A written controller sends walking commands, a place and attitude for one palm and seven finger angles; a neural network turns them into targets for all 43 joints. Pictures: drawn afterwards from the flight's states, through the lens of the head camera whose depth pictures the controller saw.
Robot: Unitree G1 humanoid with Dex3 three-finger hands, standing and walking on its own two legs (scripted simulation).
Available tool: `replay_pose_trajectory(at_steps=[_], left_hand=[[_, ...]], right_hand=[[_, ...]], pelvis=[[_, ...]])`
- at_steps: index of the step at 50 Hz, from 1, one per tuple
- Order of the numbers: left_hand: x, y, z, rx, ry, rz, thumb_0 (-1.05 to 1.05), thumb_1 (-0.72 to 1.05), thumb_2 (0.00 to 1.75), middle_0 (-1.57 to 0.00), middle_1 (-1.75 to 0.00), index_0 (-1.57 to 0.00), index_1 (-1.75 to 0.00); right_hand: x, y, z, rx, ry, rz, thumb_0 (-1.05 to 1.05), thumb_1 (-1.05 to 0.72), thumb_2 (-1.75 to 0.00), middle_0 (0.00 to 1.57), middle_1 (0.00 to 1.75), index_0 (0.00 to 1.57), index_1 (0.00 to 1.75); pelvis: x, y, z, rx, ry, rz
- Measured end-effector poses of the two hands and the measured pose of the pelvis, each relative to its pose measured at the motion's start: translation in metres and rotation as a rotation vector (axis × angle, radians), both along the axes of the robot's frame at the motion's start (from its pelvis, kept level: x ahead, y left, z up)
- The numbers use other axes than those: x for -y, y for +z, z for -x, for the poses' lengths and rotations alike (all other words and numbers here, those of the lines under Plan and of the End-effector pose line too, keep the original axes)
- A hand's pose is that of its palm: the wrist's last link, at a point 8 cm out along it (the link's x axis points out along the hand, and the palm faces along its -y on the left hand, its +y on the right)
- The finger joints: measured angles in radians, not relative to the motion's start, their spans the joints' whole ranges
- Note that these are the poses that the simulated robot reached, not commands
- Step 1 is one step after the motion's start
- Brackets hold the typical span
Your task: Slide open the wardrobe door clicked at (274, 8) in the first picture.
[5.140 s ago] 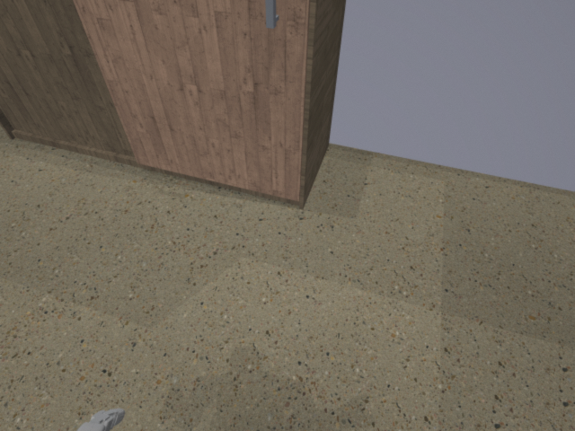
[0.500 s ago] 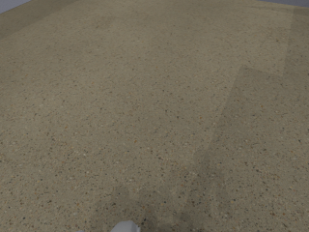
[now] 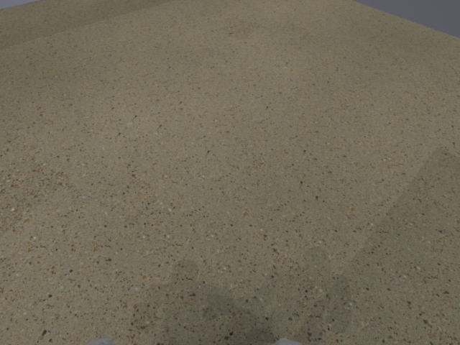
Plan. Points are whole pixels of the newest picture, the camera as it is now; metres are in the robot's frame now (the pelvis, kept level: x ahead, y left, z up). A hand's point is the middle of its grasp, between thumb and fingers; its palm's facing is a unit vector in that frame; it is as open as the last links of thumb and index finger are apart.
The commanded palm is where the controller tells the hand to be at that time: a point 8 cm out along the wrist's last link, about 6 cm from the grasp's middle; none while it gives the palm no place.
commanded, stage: turn to face it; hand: right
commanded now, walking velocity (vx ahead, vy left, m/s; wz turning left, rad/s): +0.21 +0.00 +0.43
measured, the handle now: out of the picture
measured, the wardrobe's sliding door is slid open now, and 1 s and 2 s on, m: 0.00 0.00 0.00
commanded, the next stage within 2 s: none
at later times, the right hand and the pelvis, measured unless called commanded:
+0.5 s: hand out of the picture +0.16 -0.25 -0.17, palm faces +0.05 +0.98 -0.19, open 7.4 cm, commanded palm none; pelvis +0.08 -0.06 +0.01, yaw -2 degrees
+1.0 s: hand out of the picture +0.13 -0.21 -0.14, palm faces +0.33 +0.90 -0.28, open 7.4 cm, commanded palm none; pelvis +0.10 +0.01 +0.00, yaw -21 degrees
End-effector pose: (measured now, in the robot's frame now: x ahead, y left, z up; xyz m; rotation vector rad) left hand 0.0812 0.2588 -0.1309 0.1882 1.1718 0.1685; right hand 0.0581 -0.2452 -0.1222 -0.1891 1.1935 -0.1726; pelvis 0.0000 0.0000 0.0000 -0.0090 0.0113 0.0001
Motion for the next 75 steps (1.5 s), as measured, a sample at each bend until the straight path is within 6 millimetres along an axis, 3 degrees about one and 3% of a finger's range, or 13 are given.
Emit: replay_pose_trajectory(at_steps=[7,10,17,22,31,38,44,50,55,61,64,67,75], left_hand=[[0.027,0.016,-0.042,0.084,0.003,-0.049,0.01,0.91,0.9,-0.2,-0.3,-0.2,-0.3],[0.043,0.017,-0.05,0.105,0.008,-0.071,0.01,0.91,0.9,-0.2,-0.3,-0.2,-0.3],[0.084,0.015,-0.02,-0.054,0.036,-0.036,0.01,0.91,0.9,-0.2,-0.3,-0.2,-0.3],[0.097,0.009,0.009,-0.208,0.052,-0.006,0.01,0.93,0.9,-0.2,-0.3,-0.2,-0.3],[0.081,-0.001,0.025,-0.312,0.062,0.024,0.01,0.91,0.9,-0.2,-0.3,-0.2,-0.3],[0.037,-0.023,-0.009,-0.297,-0.011,0.031,0.01,0.91,0.9,-0.2,-0.3,-0.2,-0.3],[0.006,-0.022,-0.079,-0.192,-0.122,0.012,0.01,0.91,0.9,-0.2,-0.3,-0.2,-0.3],[0.004,-0.014,-0.148,-0.115,-0.269,-0.012,0.01,0.92,0.9,-0.19,-0.3,-0.2,-0.3],[0.029,-0.008,-0.196,-0.067,-0.392,-0.031,0.01,0.92,0.9,-0.19,-0.3,-0.2,-0.3],[0.093,0.0,-0.242,0.007,-0.557,-0.034,0.01,0.92,0.9,-0.19,-0.3,-0.2,-0.3],[0.132,0.001,-0.257,0.058,-0.641,-0.038,0.01,0.91,0.9,-0.19,-0.3,-0.2,-0.3],[0.16,0.008,-0.259,0.091,-0.693,-0.028,0.01,0.91,0.9,-0.2,-0.3,-0.2,-0.3],[0.179,0.018,-0.237,0.04,-0.726,-0.03,0.01,0.91,0.9,-0.2,-0.3,-0.2,-0.3]], right_hand=[[0.026,-0.024,0.0,-0.079,-0.007,-0.044,0.0,-0.9,-0.9,0.21,0.3,0.21,0.3],[0.042,-0.039,-0.008,-0.114,-0.002,-0.054,0.01,-0.9,-0.9,0.2,0.3,0.21,0.3],[0.055,-0.03,-0.048,-0.115,0.018,-0.07,0.01,-0.91,-0.9,0.2,0.3,0.2,0.3],[0.058,-0.022,-0.078,-0.058,-0.011,-0.062,0.01,-0.91,-0.9,0.2,0.3,0.2,0.3],[0.049,-0.012,-0.121,0.018,-0.041,-0.023,0.01,-0.91,-0.9,0.2,0.3,0.2,0.3],[0.022,0.001,-0.141,0.137,-0.087,0.021,0.01,-0.91,-0.9,0.2,0.3,0.2,0.3],[0.008,0.016,-0.107,0.135,-0.17,0.058,0.0,-0.9,-0.9,0.2,0.3,0.21,0.3],[0.001,0.014,-0.051,0.074,-0.299,0.062,0.0,-0.9,-0.9,0.2,0.3,0.21,0.3],[-0.005,0.002,0.011,-0.031,-0.411,0.042,0.0,-0.9,-0.9,0.2,0.3,0.21,0.3],[-0.004,-0.017,0.087,-0.17,-0.544,-0.003,0.0,-0.9,-0.9,0.2,0.3,0.21,0.3],[0.003,-0.033,0.118,-0.207,-0.612,-0.029,0.01,-0.9,-0.9,0.2,0.3,0.21,0.3],[0.013,-0.039,0.134,-0.232,-0.658,-0.04,0.01,-0.9,-0.9,0.2,0.3,0.2,0.3],[0.048,-0.02,0.101,-0.066,-0.699,-0.014,0.01,-0.91,-0.9,0.2,0.3,0.2,0.3]], pelvis=[[0.028,-0.005,-0.028,0.002,0.051,-0.03],[0.042,-0.012,-0.042,0.011,0.069,-0.032],[0.062,0.003,-0.068,0.005,0.037,-0.056],[0.066,0.006,-0.076,-0.01,-0.012,-0.054],[0.049,0.002,-0.084,-0.024,-0.097,-0.034],[0.016,-0.009,-0.091,-0.035,-0.184,-0.002],[-0.002,-0.003,-0.094,-0.007,-0.281,0.021],[-0.01,0.0,-0.095,0.005,-0.372,0.033],[-0.006,-0.002,-0.093,0.002,-0.435,0.028],[0.011,-0.009,-0.088,-0.01,-0.512,0.002],[0.026,-0.02,-0.085,-0.014,-0.554,-0.013],[0.035,-0.019,-0.082,-0.006,-0.58,-0.013],[0.048,-0.001,-0.083,0.015,-0.667,-0.043]])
